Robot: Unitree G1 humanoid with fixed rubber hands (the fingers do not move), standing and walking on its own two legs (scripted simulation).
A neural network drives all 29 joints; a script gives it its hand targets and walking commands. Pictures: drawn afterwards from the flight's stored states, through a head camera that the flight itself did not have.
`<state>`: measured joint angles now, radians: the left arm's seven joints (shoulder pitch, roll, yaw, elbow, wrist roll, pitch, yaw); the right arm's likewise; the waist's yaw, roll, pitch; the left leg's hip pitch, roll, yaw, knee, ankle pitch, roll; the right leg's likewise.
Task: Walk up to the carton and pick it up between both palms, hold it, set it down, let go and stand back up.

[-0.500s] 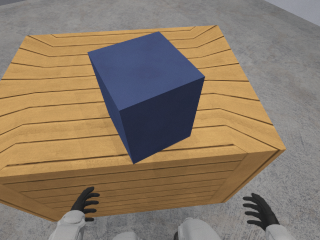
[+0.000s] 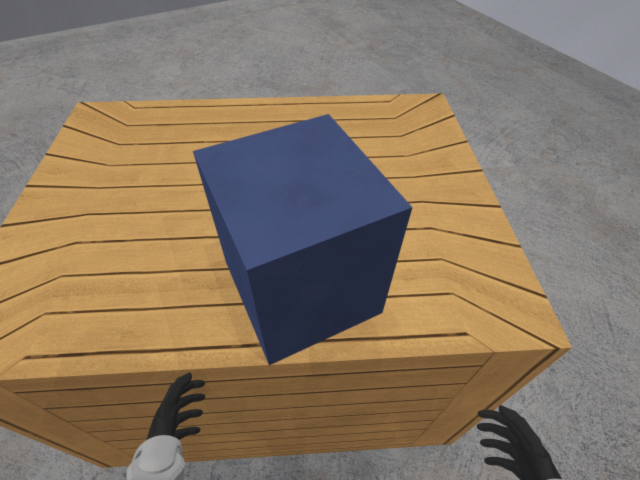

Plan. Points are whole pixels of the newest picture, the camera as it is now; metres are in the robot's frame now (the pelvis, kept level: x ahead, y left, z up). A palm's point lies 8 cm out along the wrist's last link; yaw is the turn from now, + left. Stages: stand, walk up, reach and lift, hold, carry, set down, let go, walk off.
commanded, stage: reach and lift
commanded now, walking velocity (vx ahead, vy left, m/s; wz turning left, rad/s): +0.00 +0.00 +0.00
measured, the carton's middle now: (298, 241) +0.42 +0.04 +0.03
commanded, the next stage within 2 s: none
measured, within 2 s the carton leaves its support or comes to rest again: neither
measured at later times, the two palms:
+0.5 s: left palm (168, 442) +0.17 +0.19 -0.04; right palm (539, 444) +0.16 -0.25 -0.05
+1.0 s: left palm (188, 426) +0.18 +0.16 -0.01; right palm (548, 423) +0.18 -0.26 -0.02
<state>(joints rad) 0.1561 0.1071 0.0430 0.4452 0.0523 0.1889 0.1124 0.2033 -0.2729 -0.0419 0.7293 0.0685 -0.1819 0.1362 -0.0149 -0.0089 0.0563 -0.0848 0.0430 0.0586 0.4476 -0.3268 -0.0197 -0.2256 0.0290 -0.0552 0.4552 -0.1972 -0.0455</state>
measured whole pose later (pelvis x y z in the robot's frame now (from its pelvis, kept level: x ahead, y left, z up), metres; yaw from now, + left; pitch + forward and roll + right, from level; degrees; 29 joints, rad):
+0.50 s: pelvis +0.01 +0.01 +0.00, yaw +0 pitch -3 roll -1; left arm 0.32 0.01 -0.03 0.25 0.09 0.05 0.20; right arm 0.22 -0.37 0.02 0.74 0.27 -0.29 0.24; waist 0.03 -0.01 0.02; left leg -0.04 0.04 0.05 0.41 -0.32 -0.01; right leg -0.16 0.03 -0.06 0.38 -0.17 -0.04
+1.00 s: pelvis -0.01 +0.00 +0.00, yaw +0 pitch -1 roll +0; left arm 0.30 -0.06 -0.07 0.13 0.08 0.00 0.30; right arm 0.19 -0.42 0.10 0.70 0.42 -0.39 0.29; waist 0.06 -0.04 -0.03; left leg -0.13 0.05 0.06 0.47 -0.32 -0.03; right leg -0.26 0.03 -0.05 0.47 -0.19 -0.06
